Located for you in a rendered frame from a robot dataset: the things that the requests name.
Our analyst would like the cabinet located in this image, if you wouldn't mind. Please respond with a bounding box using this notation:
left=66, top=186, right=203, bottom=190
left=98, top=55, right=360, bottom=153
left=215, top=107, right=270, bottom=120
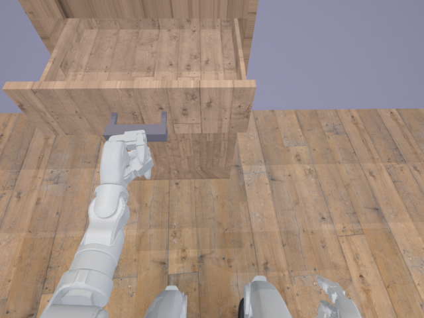
left=18, top=0, right=258, bottom=181

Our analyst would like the left robot upper arm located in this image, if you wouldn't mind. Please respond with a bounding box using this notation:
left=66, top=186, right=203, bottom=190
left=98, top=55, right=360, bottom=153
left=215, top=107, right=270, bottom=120
left=42, top=304, right=109, bottom=318

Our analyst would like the right robot hand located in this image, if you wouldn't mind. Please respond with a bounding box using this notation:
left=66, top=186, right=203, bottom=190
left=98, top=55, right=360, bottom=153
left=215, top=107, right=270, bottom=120
left=314, top=276, right=362, bottom=318

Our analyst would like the robot thigh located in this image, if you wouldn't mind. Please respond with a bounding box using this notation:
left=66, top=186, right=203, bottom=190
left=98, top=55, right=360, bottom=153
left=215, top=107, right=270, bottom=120
left=244, top=281, right=292, bottom=318
left=144, top=290, right=187, bottom=318

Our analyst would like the handle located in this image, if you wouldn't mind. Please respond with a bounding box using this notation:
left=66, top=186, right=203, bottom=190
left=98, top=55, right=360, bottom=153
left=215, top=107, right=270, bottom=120
left=103, top=112, right=168, bottom=142

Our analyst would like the left robot thigh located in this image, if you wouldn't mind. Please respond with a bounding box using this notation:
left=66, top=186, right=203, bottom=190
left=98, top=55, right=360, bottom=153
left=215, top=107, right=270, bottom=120
left=144, top=290, right=187, bottom=318

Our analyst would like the right robot thigh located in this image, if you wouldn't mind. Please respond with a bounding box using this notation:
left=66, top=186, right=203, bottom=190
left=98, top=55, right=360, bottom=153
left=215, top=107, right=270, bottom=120
left=244, top=281, right=292, bottom=318

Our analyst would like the left robot hand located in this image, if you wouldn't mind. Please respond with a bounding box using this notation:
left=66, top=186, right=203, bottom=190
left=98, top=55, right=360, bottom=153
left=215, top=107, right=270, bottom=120
left=100, top=130, right=154, bottom=189

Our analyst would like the left robot forearm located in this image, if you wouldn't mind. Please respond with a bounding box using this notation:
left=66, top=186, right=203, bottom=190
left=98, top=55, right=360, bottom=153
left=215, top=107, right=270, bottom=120
left=39, top=183, right=130, bottom=318

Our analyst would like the drawer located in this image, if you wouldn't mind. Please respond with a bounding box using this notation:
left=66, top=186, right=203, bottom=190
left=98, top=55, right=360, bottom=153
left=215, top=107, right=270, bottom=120
left=2, top=19, right=256, bottom=135

